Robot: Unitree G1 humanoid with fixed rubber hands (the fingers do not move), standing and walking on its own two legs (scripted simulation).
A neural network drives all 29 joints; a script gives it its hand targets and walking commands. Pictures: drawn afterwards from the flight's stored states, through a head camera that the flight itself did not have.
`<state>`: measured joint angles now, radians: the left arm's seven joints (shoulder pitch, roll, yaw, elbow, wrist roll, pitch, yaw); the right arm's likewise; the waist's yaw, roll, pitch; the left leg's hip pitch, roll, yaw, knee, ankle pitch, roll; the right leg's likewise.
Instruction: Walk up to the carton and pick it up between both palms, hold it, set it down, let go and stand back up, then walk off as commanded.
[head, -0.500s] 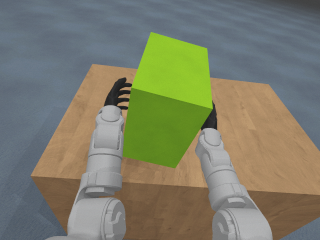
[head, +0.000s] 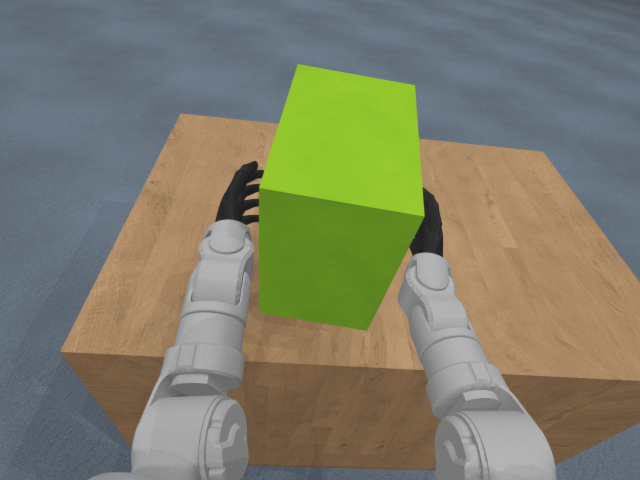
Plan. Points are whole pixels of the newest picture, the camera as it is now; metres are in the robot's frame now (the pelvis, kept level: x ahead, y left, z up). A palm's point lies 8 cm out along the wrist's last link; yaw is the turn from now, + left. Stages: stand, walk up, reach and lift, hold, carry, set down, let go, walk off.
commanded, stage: set down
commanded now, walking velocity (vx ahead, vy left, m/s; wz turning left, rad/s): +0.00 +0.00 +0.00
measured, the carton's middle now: (333, 203) +0.45 -0.02 +0.13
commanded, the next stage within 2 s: none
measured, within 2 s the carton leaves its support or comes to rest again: rests again in 1.98 s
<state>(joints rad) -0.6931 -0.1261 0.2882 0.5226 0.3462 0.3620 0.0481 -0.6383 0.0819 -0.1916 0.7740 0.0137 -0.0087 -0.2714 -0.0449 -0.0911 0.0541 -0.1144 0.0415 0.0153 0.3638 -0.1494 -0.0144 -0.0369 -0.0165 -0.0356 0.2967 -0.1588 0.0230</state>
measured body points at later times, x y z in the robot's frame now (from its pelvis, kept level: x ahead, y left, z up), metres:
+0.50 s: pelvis +0.02 +0.01 +0.00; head +0.02 +0.04 +0.45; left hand +0.42 +0.10 +0.10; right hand +0.38 -0.15 +0.08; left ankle +0.04 +0.13 -0.75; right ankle +0.01 -0.13 -0.75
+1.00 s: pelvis +0.02 +0.01 +0.00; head +0.03 +0.05 +0.45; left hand +0.43 +0.11 +0.07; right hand +0.39 -0.14 +0.07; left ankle +0.04 +0.13 -0.75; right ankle +0.01 -0.13 -0.75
